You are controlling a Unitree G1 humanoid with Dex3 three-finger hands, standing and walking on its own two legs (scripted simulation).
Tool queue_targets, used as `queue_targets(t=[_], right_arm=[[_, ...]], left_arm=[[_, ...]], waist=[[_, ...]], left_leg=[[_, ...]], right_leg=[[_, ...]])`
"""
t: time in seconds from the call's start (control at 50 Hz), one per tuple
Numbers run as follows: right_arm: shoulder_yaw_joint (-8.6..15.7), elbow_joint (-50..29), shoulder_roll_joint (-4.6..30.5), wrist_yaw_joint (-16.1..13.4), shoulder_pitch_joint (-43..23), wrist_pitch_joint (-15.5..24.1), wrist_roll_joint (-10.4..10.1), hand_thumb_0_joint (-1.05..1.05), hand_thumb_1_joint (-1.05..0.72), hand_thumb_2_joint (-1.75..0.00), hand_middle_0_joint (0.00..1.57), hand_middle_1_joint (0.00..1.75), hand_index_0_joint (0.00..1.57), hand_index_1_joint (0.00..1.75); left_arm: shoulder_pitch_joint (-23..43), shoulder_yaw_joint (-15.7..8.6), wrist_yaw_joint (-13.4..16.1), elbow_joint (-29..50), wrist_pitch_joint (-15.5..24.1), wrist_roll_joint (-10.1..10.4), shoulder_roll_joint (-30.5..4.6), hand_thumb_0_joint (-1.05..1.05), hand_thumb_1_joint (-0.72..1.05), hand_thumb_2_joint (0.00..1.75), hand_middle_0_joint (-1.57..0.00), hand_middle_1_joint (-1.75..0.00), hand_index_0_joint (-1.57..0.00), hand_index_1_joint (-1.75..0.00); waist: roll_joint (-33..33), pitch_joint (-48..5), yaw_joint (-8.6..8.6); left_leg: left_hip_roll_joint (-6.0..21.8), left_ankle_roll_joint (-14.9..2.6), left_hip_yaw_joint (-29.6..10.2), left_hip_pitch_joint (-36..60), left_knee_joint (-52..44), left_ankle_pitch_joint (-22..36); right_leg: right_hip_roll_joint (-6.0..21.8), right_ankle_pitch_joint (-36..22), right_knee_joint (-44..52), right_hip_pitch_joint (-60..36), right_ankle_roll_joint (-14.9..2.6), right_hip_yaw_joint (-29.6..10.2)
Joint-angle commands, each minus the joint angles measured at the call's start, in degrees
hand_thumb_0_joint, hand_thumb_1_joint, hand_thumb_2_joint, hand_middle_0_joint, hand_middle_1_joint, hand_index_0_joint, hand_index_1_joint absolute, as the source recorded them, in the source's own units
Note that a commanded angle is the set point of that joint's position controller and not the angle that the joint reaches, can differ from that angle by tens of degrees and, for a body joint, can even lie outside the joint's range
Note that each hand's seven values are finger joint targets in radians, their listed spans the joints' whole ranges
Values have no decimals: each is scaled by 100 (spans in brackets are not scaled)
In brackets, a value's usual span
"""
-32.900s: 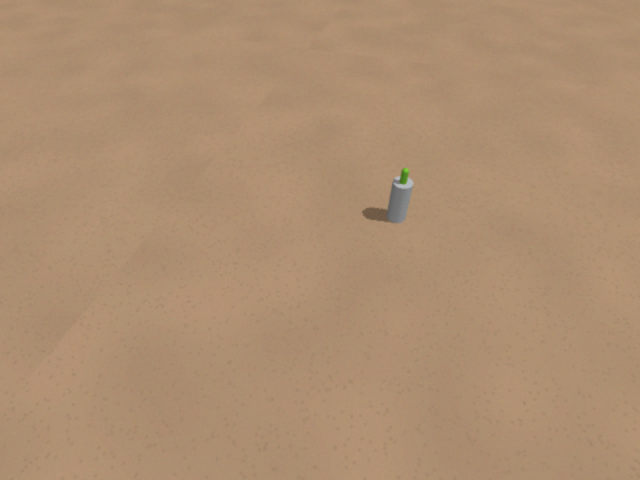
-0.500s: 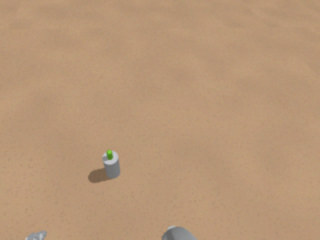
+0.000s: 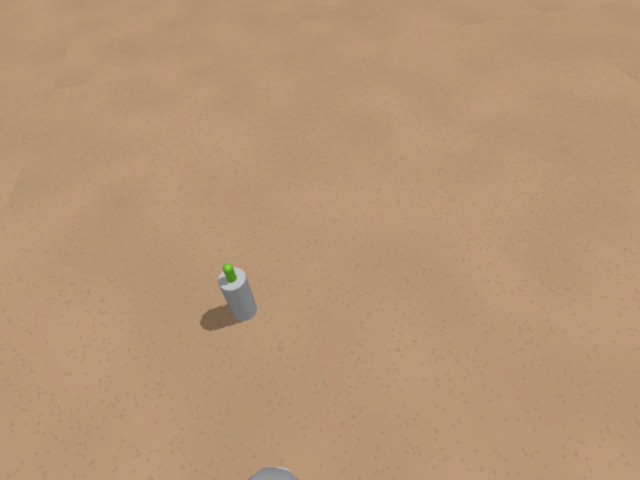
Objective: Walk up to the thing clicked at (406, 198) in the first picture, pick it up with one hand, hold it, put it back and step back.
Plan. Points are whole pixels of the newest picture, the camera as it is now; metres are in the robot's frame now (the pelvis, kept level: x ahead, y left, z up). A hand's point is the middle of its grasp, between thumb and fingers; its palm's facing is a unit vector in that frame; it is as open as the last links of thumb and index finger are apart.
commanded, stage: step back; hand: left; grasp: from the side
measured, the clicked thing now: (236, 289) +0.77 +0.32 -0.63
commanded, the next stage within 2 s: stand in 1.70 s
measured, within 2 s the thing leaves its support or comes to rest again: neither
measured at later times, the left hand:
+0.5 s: hand out of the picture -0.09 +0.23 -0.16, palm faces +0.03 -0.93 -0.38, open 7.4 cm
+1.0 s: hand out of the picture -0.10 +0.27 -0.15, palm faces +0.01 -0.92 -0.40, open 7.4 cm
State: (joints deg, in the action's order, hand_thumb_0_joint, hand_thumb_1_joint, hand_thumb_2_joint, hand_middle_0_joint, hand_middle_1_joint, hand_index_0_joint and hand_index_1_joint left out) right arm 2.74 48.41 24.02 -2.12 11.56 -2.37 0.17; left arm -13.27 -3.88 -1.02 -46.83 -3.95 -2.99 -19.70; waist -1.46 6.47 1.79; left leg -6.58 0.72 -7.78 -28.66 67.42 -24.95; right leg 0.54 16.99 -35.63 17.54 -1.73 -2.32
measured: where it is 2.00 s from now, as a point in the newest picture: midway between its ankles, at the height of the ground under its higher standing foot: outside the picture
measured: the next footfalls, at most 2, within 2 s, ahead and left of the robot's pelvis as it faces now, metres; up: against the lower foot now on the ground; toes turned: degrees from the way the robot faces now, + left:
left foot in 0.18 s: -0.07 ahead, +0.10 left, +0.00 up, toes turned +4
right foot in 0.48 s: -0.14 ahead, -0.16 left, +0.00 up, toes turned +5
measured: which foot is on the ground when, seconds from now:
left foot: up 0.00-0.16, down 0.18-0.52, up 0.54-0.74, down 0.76-1.00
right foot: down 0.00-0.20, up 0.22-0.46, down 0.48-0.82, up 0.84-1.00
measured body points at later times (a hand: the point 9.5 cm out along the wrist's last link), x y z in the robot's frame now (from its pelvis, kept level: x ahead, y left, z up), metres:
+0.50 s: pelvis -0.15 -0.04 -0.01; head -0.11 -0.03 +0.44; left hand -0.10 +0.28 -0.13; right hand +0.00 -0.34 -0.12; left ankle -0.11 +0.09 -0.73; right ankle -0.18 -0.16 -0.74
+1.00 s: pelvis -0.15 -0.01 +0.00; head -0.13 -0.01 +0.45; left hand -0.10 +0.32 -0.12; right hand -0.07 -0.32 -0.12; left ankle -0.14 +0.12 -0.73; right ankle -0.12 -0.14 -0.71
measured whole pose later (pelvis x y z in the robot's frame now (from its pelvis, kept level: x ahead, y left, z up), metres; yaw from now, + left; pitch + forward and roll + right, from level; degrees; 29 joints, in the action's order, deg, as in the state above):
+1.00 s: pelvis -0.15 -0.01 +0.00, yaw +3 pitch -3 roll +0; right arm 3.0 54.8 19.9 1.5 13.4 1.4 2.3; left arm -13.5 -2.8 -1.0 -54.6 1.0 -1.2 -24.4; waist 1.3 4.6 -0.3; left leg 1.9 0.4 1.6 -13.3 31.9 -16.2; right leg 1.6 26.8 -46.0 20.0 -1.4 -0.5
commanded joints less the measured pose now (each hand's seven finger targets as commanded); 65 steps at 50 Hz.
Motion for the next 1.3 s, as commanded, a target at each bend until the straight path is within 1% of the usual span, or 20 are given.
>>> queue_targets(t=[0.0, 0.08, 0.14, 0.2, 0.22, 0.3, 0.36, 0.44, 0.48, 0.52, 0.58, 0.74, 0.76, 0.8, 0.84, 1.02, 1.06, 1.1, 1.18, 1.28], right_arm=[[196, -430, 776, -115, 33, 197, 34, 0, -90, -90, 20, 30, 20, 30], [226, -426, 716, -77, 236, 253, 123, 0, -90, -90, 20, 30, 20, 30], [313, -69, 779, -18, 891, 210, 124, 0, -90, -90, 20, 30, 20, 30], [531, -317, 1795, 80, 212, 142, 269, 0, -90, -90, 20, 30, 20, 30], [557, -432, 1858, 43, -148, 203, 270, 0, -90, -90, 20, 30, 20, 30], [283, -465, 1026, -2, -504, 260, 263, 0, -90, -90, 20, 30, 20, 30], [318, -330, 961, 94, -398, 263, 251, 0, -90, -90, 20, 30, 20, 30], [390, -263, 1111, 219, -269, 100, 243, 0, -90, -90, 20, 30, 20, 30], [204, -361, 489, 247, -164, 110, 168, 0, -90, -90, 20, 30, 20, 30], [380, -324, 957, 209, -569, 116, 257, 0, -90, -90, 20, 30, 20, 30], [385, -152, 925, 324, -585, 216, 151, 0, -90, -90, 20, 30, 20, 30], [400, 182, 715, 350, -161, 405, 190, 0, -90, -90, 20, 30, 20, 30], [453, 285, 843, 304, 59, 441, 197, 0, -90, -90, 20, 30, 20, 30], [598, 332, 1577, 239, 521, 501, 227, 0, -90, -90, 20, 30, 20, 30], [643, 293, 1635, 250, 167, 472, 181, 0, -90, -90, 20, 30, 20, 30], [290, 88, 902, 207, -607, 368, 98, 0, -90, -90, 20, 30, 20, 30], [131, 78, 410, 177, -372, 323, 16, 0, -90, -90, 20, 30, 20, 30], [265, 405, 744, 104, -34, 221, 67, 0, -90, -90, 20, 30, 20, 30], [198, 763, 690, 143, 270, 365, 32, 0, -90, -90, 20, 30, 20, 30], [217, 754, 1114, 101, -401, 489, 69, 0, -90, -90, 20, 30, 20, 30]], left_arm=[[239, -466, 252, 715, 183, -19, -1348, 0, 90, 90, -20, -30, -20, -30], [47, -452, 313, 781, 124, 45, -1411, 0, 90, 90, -20, -30, -20, -30], [392, -366, 256, 819, 71, 145, -1543, 0, 90, 90, -20, -30, -20, -30], [816, -301, 290, 920, 115, 210, -1310, 0, 90, 90, -20, -30, -20, -30], [957, -350, 322, 874, 107, 130, -1414, 0, 90, 90, -20, -30, -20, -30], [359, -322, 207, 382, 150, 226, -1291, 0, 90, 90, -20, -30, -20, -30], [326, -218, 122, 237, 316, 208, -1148, 0, 90, 90, -20, -30, -20, -30], [-331, -211, 242, -244, 659, 147, -1087, 0, 90, 90, -20, -30, -20, -30], [-393, -353, 313, -339, 785, -5, -1707, 0, 90, 90, -20, -30, -20, -30], [431, -470, 340, -100, 768, -11, -2297, 0, 90, 90, -20, -30, -20, -30], [467, -329, 288, -200, 850, 81, -1711, 0, 90, 90, -20, -30, -20, -30], [298, -201, 141, -228, 667, 124, -1688, 0, 90, 90, -20, -30, -20, -30], [198, -94, 137, -208, 646, 129, -1444, 0, 90, 90, -20, -30, -20, -30], [258, -9, 167, -155, 595, 201, -1097, 0, 90, 90, -20, -30, -20, -30], [261, -134, 191, -233, 620, 172, -1661, 0, 90, 90, -20, -30, -20, -30], [-317, -228, 153, -717, 652, 177, -1269, 0, 90, 90, -20, -30, -20, -30], [-243, -351, 228, -699, 685, 79, -1735, 0, 90, 90, -20, -30, -20, -30], [795, -331, 199, -372, 679, 69, -2134, 0, 90, 90, -20, -30, -20, -30], [1169, -172, 185, -417, 654, 156, -1556, 0, 90, 90, -20, -30, -20, -30], [880, -88, 154, -645, 603, 302, -1333, 0, 90, 90, -20, -30, -20, -30]], waist=[[1319, -601, 130], [1409, -1201, 207], [962, -1427, -175], [-1218, -900, -289], [-1291, -644, -306], [-289, -514, 82], [-831, -402, -178], [-757, -859, -79], [727, -722, -69], [874, 31, 26], [683, 71, -127], [1117, -339, -222], [729, -560, -324], [-869, -817, -511], [-400, -352, -359], [-688, -619, 166], [698, -697, 127], [1139, -386, -69], [885, -574, -368], [122, -1003, 43]], left_leg=[[156, 109, 211, -376, -915, -490], [483, 0, 578, 235, -2705, -396], [422, -251, 883, 1547, -4262, 1081], [2831, -1716, -1978, 1372, -4786, 2320], [3268, -2086, -2479, 608, -4972, 2292], [1855, -1247, -282, 956, -4303, 3086], [1550, -1045, -287, 1568, -4516, 592], [1526, -939, 47, 1778, -3376, 921], [797, -319, 419, -224, -2141, -134], [1086, -83, -60, 239, -1457, -540], [967, -91, 182, 131, -1909, 89], [512, -77, 1127, 1916, -4067, 574], [652, -141, 757, 2661, -4245, 817], [2682, -1070, -2279, 2855, -5361, -844], [2864, -1587, -2145, 1961, -5389, -925], [1557, -657, 264, 728, -3702, 1697], [908, -213, 499, -4, -2622, 633], [803, -33, 366, 968, -1646, -834], [888, -157, 618, 1469, -3488, 746], [1579, -527, -225, 1599, -4078, 2873]], right_leg=[[1134, -2410, 815, -1297, -964, -900], [1431, -3425, 277, -2016, -1017, -1159], [1221, -2302, 28, -1185, -605, -905], [-308, 1951, -2209, 890, 113, 134], [-120, 2034, -3166, 551, 127, -463], [-544, 1127, -3292, 641, 56, -556], [-253, 1076, -1128, 482, 191, -111], [-310, 122, 2118, -908, 133, 378], [924, 162, 2007, -1983, -248, -2151], [2315, 1700, 2126, 302, -1345, -3408], [1385, 517, 1787, -411, -854, -1786], [896, -206, 896, 77, -545, -767], [675, -471, 297, 520, -385, -507], [-230, 1504, -1720, 1644, 7, 257], [153, 1609, -2105, 1295, -10, -238], [-133, -571, 900, -1210, 65, 483], [877, -586, 1470, -1557, -214, -1258], [2171, 1341, 2143, 382, -1228, -2666], [1118, -364, 1190, 17, -464, -842], [422, -1263, 530, -710, 5, -57]])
